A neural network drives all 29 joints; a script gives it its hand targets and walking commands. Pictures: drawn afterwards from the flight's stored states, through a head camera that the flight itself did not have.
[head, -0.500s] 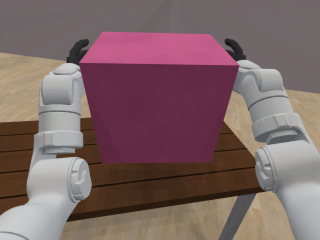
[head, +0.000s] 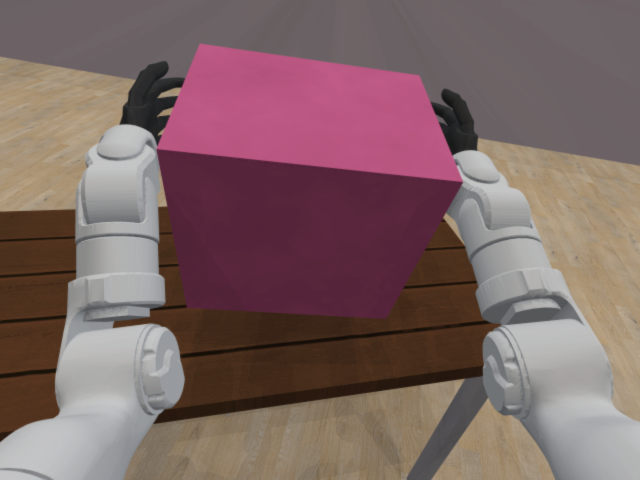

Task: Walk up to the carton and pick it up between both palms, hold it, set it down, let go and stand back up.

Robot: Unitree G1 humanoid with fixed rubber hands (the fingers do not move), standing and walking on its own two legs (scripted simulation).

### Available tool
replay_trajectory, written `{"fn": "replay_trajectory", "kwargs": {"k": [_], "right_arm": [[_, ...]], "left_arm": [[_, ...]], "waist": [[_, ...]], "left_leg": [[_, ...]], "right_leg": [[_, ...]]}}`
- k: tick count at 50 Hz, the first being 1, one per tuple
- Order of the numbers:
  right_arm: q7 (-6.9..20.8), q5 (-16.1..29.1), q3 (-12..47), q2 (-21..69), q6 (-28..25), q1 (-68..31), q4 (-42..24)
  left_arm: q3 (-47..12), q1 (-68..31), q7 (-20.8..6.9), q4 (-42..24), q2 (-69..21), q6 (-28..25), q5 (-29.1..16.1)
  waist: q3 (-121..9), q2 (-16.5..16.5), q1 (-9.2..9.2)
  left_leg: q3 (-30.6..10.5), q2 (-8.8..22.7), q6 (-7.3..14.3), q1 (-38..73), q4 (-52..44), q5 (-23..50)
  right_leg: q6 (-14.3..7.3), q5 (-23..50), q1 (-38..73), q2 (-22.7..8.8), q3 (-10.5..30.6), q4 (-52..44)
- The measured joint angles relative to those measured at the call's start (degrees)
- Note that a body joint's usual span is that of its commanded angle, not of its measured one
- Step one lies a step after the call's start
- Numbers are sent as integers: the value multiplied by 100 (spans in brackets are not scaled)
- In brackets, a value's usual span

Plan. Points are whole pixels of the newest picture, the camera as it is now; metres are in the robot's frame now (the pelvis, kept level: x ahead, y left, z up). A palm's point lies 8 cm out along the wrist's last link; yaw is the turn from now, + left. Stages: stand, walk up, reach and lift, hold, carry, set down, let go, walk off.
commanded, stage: set down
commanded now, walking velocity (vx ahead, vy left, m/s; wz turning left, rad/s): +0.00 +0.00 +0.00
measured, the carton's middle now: (301, 193) +0.39 +0.00 +0.22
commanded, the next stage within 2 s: none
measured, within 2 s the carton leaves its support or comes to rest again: neither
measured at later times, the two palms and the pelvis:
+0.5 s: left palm (151, 163) +0.39 +0.17 +0.25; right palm (450, 185) +0.37 -0.18 +0.25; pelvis +0.00 +0.01 +0.00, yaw -1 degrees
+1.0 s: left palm (162, 194) +0.39 +0.17 +0.21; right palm (442, 214) +0.37 -0.19 +0.20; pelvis +0.00 +0.00 +0.00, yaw -1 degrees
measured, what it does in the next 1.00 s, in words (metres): stands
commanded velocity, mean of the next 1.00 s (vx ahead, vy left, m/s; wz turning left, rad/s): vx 0.00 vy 0.00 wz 0.00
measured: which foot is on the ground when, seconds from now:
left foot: down 0.00-1.00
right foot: down 0.00-1.00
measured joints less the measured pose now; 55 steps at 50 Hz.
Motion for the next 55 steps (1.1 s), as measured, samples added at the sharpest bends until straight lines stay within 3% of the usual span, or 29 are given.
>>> {"fn": "replay_trajectory", "kwargs": {"k": [11, 29, 51, 55], "right_arm": [[10, 132, 129, -39, -57, 559, -522], [172, -393, -310, 156, -286, 597, -167], [298, -844, -577, 334, -720, 1024, -101], [300, -761, -489, 287, -738, 1089, -138]], "left_arm": [[-115, 662, 239, -654, -284, -4, -140], [-27, 456, 221, 16, -314, -352, -77], [-116, 748, 311, 393, -419, -948, -125], [-142, 867, 326, 307, -474, -983, -85]], "waist": [[57, -2, -19], [142, 7, 114], [188, -2, 263], [217, 43, 362]], "left_leg": [[54, -7, 33, -46, 145, -118], [143, -44, 63, -80, -20, 50], [199, -6, 26, -207, -75, 90], [232, 21, 21, -221, -50, 62]], "right_leg": [[25, -106, -55, -12, 11, 141], [63, -26, -189, -77, 32, 165], [26, -49, -389, -66, -1, 251], [19, -34, -387, -44, 18, 216]]}}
